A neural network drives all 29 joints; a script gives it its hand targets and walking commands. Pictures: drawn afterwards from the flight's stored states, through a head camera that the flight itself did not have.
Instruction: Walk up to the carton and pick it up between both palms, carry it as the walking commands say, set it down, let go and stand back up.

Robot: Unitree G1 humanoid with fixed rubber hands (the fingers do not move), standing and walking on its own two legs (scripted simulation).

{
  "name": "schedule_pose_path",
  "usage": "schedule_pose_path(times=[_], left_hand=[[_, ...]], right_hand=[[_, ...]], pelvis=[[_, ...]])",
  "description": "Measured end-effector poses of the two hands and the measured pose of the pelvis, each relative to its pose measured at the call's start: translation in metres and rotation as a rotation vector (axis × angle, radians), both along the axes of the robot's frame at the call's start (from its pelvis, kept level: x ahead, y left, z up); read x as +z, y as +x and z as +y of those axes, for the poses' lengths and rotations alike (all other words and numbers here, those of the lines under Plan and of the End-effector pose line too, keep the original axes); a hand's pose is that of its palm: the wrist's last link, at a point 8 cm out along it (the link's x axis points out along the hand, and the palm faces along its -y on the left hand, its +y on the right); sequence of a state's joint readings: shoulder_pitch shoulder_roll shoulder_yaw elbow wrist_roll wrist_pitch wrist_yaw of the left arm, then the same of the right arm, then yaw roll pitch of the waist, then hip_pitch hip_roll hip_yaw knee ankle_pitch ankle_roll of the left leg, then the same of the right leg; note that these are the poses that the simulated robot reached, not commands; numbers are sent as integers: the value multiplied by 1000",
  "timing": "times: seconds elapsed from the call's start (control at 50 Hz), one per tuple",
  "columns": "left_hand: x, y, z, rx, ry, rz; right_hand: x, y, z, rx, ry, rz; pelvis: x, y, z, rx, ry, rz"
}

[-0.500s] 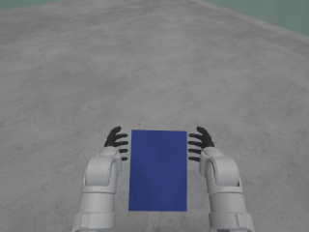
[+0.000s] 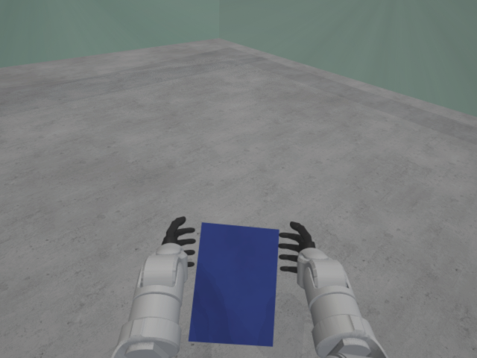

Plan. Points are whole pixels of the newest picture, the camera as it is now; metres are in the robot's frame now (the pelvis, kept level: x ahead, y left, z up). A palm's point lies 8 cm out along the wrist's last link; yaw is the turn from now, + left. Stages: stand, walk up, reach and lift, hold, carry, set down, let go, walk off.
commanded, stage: hold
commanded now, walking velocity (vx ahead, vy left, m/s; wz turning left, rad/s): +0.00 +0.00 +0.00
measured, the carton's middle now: (232, 276) +0.34 +0.04 -0.08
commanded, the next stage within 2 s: set down in 0.38 s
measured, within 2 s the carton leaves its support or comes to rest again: neither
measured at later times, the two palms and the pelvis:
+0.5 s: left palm (183, 264) +0.28 +0.13 +0.04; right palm (320, 270) +0.28 -0.12 +0.04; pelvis -0.01 -0.01 +0.00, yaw -3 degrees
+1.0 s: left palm (185, 289) +0.29 +0.13 -0.05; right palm (303, 292) +0.30 -0.11 -0.05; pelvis -0.02 -0.01 -0.02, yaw -6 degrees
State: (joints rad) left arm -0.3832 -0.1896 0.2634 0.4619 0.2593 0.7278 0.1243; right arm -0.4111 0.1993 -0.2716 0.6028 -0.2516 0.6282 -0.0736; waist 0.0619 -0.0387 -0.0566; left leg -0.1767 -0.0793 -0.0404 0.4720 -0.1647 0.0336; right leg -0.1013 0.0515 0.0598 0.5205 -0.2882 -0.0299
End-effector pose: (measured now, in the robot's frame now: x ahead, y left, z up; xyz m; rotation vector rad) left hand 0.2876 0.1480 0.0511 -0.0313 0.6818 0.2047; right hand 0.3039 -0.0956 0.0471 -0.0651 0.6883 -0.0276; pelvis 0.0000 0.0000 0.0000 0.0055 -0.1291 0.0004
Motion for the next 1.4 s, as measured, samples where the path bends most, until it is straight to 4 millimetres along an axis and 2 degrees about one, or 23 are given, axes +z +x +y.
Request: schedule_pose_path(times=[0.12,0.22,0.42,0.56,0.72,0.98,1.26,1.4], left_hand=[[-13,8,-10,-49,40,42],[-13,11,-18,-85,67,31],[-2,-4,-23,-65,61,1],[-21,-13,-18,7,-9,49],[-50,-5,-18,24,-13,83],[-101,1,-18,13,28,83],[-161,-3,-18,84,11,25],[-189,5,-18,82,10,24]], right_hand=[[-12,-9,-10,-39,16,40],[-13,-12,-17,-71,11,30],[-1,-18,-25,-24,35,-4],[-10,-17,-15,-8,-37,42],[-39,-10,-13,-41,-42,75],[-96,-3,-14,-56,-14,64],[-154,0,-9,-95,9,7],[-180,7,-8,-95,-7,4]], pelvis=[[1,1,12,-51,-8,33],[3,0,14,-66,-10,79],[4,-9,-2,-34,-5,82],[-3,-16,-12,-74,-4,-36],[-8,-14,-13,-85,-5,-28],[-14,-16,-12,-106,11,177],[-46,-38,-15,-95,11,364],[-65,-45,-14,-98,15,428]])
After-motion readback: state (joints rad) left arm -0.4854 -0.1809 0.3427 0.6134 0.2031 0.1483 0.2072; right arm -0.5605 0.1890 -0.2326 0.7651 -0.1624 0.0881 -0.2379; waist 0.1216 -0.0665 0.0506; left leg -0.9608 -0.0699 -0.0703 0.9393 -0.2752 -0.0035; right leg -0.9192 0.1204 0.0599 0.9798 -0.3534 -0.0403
